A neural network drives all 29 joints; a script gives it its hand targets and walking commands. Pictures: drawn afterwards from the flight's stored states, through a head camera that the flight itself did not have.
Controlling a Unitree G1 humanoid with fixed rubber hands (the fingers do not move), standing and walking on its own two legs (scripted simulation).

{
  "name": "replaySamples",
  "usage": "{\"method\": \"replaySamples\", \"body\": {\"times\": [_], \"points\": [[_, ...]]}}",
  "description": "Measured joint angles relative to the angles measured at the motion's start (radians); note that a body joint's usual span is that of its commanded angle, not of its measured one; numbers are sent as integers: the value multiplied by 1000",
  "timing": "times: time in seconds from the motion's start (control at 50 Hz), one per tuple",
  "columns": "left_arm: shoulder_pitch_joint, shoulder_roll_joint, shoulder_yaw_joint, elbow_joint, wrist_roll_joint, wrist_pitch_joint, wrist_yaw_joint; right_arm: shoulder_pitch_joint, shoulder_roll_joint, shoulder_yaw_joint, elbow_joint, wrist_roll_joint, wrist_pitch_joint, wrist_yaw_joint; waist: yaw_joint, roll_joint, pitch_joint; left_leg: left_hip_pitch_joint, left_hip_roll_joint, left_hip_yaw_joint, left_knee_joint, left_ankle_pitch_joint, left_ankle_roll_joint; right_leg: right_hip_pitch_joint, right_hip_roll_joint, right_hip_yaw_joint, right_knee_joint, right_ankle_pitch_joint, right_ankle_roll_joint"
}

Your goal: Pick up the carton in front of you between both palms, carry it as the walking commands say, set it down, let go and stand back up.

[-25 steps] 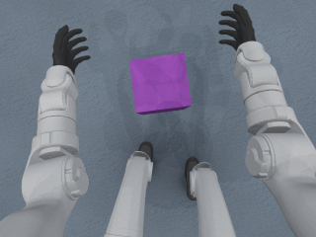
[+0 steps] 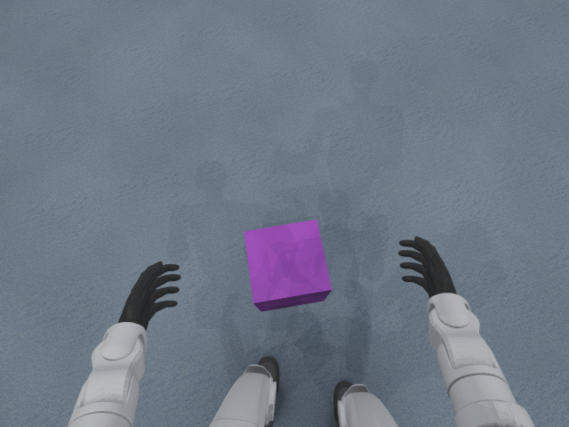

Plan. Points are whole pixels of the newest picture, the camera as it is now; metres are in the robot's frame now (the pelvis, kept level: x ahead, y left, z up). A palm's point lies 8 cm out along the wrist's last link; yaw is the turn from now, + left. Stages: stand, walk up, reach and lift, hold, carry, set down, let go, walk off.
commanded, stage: let go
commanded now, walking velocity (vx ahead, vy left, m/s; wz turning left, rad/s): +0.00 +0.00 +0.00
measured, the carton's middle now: (287, 268) +0.43 +0.05 -0.62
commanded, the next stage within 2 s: stand in 0.78 s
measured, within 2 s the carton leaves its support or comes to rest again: neither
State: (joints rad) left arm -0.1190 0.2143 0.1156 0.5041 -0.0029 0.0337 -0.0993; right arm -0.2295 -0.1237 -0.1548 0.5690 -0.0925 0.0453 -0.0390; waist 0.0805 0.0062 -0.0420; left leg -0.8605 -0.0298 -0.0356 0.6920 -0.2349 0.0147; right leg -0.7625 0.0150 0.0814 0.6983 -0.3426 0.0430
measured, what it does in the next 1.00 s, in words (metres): stands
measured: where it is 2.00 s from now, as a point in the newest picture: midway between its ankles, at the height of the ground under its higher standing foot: (306, 421)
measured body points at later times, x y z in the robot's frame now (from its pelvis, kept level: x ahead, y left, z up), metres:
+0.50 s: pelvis +0.03 -0.04 +0.03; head +0.06 -0.04 +0.48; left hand +0.21 +0.19 -0.04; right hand +0.21 -0.28 -0.04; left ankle +0.04 +0.10 -0.71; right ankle -0.02 -0.15 -0.71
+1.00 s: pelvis +0.03 -0.01 +0.03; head +0.03 +0.01 +0.48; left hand +0.17 +0.27 -0.07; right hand +0.17 -0.29 -0.05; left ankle +0.04 +0.10 -0.71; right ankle -0.02 -0.15 -0.71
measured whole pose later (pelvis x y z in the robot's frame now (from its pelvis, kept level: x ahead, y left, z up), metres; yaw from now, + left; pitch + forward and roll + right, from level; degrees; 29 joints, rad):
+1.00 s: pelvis +0.03 -0.01 +0.03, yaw +1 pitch -2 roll +0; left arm 0.22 0.30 0.08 0.62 0.02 0.03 0.01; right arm 0.20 -0.27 -0.07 0.70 -0.03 0.00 -0.02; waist 0.00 -0.04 0.02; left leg -0.24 -0.02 -0.05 0.55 -0.28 0.01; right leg -0.12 0.01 0.06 0.50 -0.35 0.02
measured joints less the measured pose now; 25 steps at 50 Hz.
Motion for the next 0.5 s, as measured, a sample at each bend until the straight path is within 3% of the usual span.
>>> {"method": "replaySamples", "body": {"times": [0.24, 0.38, 0.5], "points": [[322, -18, -79, -82, -15, -23, 28, 319, -50, 63, -54, 45, -44, 49, -31, 8, 60, 441, 8, -17, -211, 28, -27, 433, -3, -16, -195, 24, -37], [356, 2, -77, -77, -6, 16, 24, 431, -76, 102, -108, 77, -4, 75, -69, -23, 88, 617, 20, -23, -281, 34, -44, 600, 5, -23, -246, 23, -58], [338, 3, -70, -76, 15, 60, 22, 464, -92, 118, -140, 96, 39, 94, -81, -39, 115, 690, 28, -18, -283, 21, -49, 673, 11, -20, -253, 16, -66]]}}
